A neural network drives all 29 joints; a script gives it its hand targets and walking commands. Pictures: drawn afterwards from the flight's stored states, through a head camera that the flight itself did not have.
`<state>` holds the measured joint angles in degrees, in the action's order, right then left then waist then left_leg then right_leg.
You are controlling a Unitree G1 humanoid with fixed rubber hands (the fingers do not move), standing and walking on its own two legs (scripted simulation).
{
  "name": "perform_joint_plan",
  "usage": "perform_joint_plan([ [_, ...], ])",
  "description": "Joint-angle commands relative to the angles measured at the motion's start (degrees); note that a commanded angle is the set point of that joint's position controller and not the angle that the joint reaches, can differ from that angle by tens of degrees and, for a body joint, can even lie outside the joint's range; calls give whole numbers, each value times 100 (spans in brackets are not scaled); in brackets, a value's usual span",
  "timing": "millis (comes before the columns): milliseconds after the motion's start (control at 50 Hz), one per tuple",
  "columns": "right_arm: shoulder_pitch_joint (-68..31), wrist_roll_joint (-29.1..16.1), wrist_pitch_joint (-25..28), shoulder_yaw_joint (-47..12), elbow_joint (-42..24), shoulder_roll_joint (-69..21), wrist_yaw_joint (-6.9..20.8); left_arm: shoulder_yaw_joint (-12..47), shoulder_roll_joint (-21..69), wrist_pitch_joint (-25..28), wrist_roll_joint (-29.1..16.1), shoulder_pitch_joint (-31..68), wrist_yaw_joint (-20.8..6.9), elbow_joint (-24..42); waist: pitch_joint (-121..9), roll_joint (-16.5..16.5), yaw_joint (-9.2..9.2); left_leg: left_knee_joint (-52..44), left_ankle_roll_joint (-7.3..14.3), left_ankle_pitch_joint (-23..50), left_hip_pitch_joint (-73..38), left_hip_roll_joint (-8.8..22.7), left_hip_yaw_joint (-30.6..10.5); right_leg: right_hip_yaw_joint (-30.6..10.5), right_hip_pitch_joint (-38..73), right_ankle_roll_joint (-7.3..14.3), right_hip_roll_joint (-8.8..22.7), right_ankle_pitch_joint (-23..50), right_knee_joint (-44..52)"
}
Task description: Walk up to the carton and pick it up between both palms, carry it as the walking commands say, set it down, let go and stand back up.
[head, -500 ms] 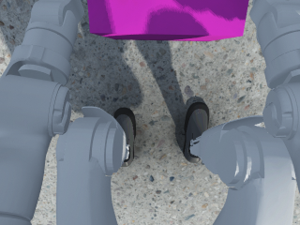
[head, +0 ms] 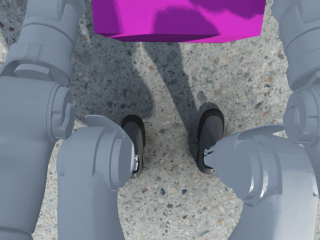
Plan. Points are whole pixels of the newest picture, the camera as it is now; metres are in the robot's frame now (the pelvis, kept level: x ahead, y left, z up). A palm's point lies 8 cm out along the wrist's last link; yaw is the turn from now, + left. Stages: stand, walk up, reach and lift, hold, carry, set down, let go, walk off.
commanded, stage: reach and lift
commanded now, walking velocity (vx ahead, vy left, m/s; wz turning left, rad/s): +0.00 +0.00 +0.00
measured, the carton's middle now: out of the picture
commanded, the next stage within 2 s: none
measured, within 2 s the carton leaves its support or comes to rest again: leaves its support in 0.46 s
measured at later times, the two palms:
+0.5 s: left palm out of the picture +0.56 +0.17 -0.16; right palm out of the picture +0.56 -0.18 -0.16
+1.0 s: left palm out of the picture +0.56 +0.18 -0.09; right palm out of the picture +0.56 -0.18 -0.10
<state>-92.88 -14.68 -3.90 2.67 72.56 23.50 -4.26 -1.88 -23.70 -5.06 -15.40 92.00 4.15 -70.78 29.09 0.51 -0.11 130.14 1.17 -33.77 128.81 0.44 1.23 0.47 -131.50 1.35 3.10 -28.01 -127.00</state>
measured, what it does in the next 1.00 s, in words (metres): stands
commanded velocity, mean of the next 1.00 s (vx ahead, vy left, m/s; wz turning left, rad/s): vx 0.00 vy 0.00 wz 0.00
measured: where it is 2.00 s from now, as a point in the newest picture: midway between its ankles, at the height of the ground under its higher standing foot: (170, 154)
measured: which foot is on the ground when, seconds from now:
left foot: down 0.00-1.00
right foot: down 0.00-1.00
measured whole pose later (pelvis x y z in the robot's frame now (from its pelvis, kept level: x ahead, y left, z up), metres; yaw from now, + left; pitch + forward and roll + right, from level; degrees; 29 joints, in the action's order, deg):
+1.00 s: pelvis +0.01 -0.01 +0.04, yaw +1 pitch +40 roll +0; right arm -78.9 -4.8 -16.0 11.6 53.1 17.5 -6.8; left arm -13.0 -17.9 -15.5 -4.6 78.9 5.2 -53.1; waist 12.6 0.4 -0.1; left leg 122.5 -0.1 -34.1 128.7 -0.7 0.1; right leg 0.2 -131.2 0.7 1.4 -29.2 -120.1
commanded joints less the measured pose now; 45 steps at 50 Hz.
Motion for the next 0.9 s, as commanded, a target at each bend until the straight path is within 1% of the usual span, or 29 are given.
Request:
perform_joint_plan([
  [0, -2292, -6, -228, -779, -1269, -4683, 1356, 883, 4727, -128, -55, 2740, -1460, 1494, -6301, 20, -137, -1177, -68, 1139, -2313, -426, 9, 138, 3594, 24, -613, 1159, 596],
  [140, -2316, -86, -350, -804, -1447, -4998, 1483, 957, 5084, -296, -43, 2678, -1650, 1696, -6365, 173, -100, -1190, -26, 1123, -2352, -410, 50, 150, 3475, 84, -593, 1125, 570],
  [220, -2402, -161, -351, -933, -1728, -5150, 1492, 1075, 5253, -319, -113, 2761, -1675, 1953, -6852, 183, -113, -1168, -19, 1408, -2619, -421, 51, 184, 3612, 95, -594, 1356, 534],
  [340, -2734, -355, -296, -1171, -2392, -5264, 1426, 1361, 5464, -282, -326, 3102, -1558, 2550, -8237, 219, -178, -1131, -48, 2095, -3297, -474, 50, 272, 3974, 78, -617, 1925, 496],
  [420, -3036, -499, -264, -1319, -2992, -5298, 1352, 1560, 5548, -233, -487, 3299, -1384, 3082, -9390, 171, -197, -1135, -77, 2641, -3867, -520, 46, 326, 4280, 52, -657, 2377, 511],
  [460, -3163, -534, -255, -1358, -3265, -5278, 1301, 1582, 5545, -219, -501, 3312, -1291, 3214, -9755, 158, -179, -1152, -86, 2828, -4089, -542, 49, 352, 4324, 21, -680, 2495, 558],
  [520, -3261, -506, -273, -1351, -3434, -5263, 1235, 1474, 5513, -227, -421, 3244, -1222, 3122, -9724, 111, -133, -1250, -88, 2642, -3978, -579, 96, 367, 4363, -24, -706, 2362, 698],
  [560, -3215, -421, -306, -1289, -3319, -5309, 1213, 1307, 5517, -247, -300, 3119, -1229, 2883, -9336, 56, -86, -1351, -76, 2334, -3658, -596, 135, 363, 4306, -47, -716, 2120, 812],
  [640, -2896, -88, -437, -1000, -2797, -5507, 1250, 787, 5589, -342, 119, 2738, -1363, 2305, -8277, -87, 0, -1548, -27, 1658, -2862, -617, 190, 314, 4092, -61, -745, 1556, 1028],
  [700, -2733, 142, -553, -829, -2653, -5693, 1309, 505, 5710, -449, 386, 2579, -1502, 2129, -7995, -159, 28, -1649, 4, 1439, -2548, -634, 232, 285, 4094, -54, -782, 1399, 1138],
  [780, -2703, 290, -690, -775, -2825, -5855, 1354, 426, 5862, -596, 510, 2564, -1637, 2325, -8367, -203, 27, -1717, 6, 1524, -2535, -654, 269, 265, 4338, -55, -823, 1545, 1213],
  [880, -2740, 315, -811, -881, -3273, -5957, 1371, 662, 6014, -733, 438, 2673, -1697, 2868, -9235, -163, -36, -1750, -34, 1866, -2870, -664, 269, 265, 4680, -58, -851, 1907, 1240],
])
